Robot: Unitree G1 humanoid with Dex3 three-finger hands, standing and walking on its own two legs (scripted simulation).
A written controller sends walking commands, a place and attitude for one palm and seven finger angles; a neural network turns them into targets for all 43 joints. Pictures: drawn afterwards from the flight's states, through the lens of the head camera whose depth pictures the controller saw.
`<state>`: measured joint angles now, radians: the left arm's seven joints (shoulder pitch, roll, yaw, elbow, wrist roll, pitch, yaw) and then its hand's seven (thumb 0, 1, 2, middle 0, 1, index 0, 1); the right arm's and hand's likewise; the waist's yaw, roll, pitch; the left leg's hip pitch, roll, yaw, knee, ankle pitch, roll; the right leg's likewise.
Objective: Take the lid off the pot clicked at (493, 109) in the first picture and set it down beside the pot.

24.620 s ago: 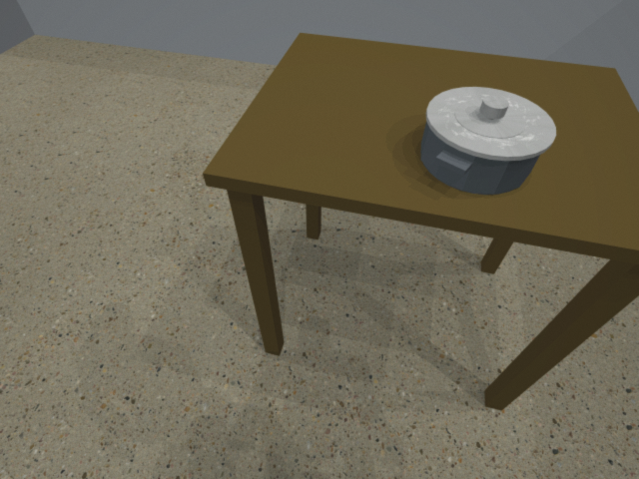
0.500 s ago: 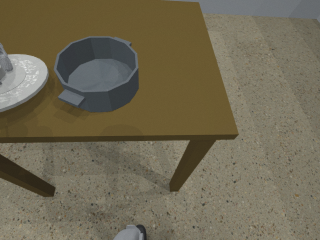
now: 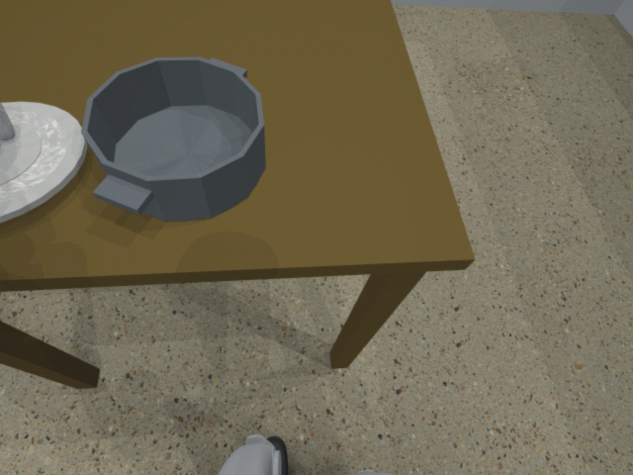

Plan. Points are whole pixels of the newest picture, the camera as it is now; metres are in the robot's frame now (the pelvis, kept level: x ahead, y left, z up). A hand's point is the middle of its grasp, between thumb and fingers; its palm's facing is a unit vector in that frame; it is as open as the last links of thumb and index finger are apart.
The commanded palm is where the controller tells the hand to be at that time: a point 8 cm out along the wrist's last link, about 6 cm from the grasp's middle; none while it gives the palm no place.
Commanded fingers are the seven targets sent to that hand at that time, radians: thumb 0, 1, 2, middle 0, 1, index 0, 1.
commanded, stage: lower the lid onto the table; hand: left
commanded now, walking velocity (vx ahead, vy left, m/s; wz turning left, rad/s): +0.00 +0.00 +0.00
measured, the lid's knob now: out of the picture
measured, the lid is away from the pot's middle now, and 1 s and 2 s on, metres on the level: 0.22 0.23 0.23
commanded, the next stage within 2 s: open the fingers wide in 0.14 s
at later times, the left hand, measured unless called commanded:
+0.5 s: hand out of the picture +0.43 +0.37 +0.11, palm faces -0.43 -0.20 -0.88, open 7.0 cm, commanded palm +0.47 +0.36 +0.18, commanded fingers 0.00 0.60 0.60 -0.68 -1.07 -0.64 -1.05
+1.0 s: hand out of the picture +0.43 +0.37 +0.12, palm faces -0.42 -0.16 -0.89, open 8.9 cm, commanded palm +0.47 +0.36 +0.18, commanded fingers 0.00 0.05 0.56 -0.33 -0.92 -0.33 -0.92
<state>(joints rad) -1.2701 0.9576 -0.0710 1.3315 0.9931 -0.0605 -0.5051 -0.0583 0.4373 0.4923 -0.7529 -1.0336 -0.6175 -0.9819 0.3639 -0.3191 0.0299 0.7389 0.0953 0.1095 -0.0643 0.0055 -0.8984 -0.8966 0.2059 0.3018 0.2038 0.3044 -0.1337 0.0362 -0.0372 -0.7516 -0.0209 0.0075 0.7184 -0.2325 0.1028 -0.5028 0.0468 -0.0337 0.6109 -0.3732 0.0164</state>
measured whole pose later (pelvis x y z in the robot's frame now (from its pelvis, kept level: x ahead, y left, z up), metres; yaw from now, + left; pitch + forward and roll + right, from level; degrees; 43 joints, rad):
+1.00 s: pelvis -0.02 +0.00 -0.01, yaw +0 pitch +14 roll -6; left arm -1.12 0.96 -0.01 1.17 0.99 -0.18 -0.46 0.00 0.25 0.56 -0.47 -0.98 -0.45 -0.98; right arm 0.35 -0.31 0.02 0.70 0.10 0.17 -0.07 0.01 -0.90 -0.90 0.21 0.30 0.20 0.30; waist -0.11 0.04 -0.04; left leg -0.78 -0.01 -0.01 0.77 -0.23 0.10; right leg -0.54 0.06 -0.04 0.68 -0.39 0.01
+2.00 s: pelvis -0.02 +0.02 +0.00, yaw +1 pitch +12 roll -6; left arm -1.23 0.91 -0.11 1.17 0.97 -0.11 -0.50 0.00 0.01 0.61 -0.35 -0.88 -0.35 -0.88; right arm 0.35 -0.30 0.03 0.70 0.10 0.15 -0.07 0.01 -0.90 -0.90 0.21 0.30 0.20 0.30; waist -0.09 0.04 -0.05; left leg -0.71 -0.05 0.01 0.72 -0.21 0.13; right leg -0.48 0.03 -0.02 0.64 -0.37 -0.01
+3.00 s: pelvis +0.00 +0.00 +0.01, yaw +3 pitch +11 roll -4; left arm -1.31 0.96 -0.09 1.11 0.98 -0.03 -0.56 0.00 0.01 0.61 -0.36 -0.88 -0.35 -0.88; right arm 0.34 -0.31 0.01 0.70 0.10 0.16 -0.04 0.01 -0.90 -0.90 0.20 0.30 0.20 0.30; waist -0.09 0.03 -0.03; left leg -0.61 -0.06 -0.02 0.61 -0.18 0.10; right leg -0.36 0.03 -0.02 0.52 -0.34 0.01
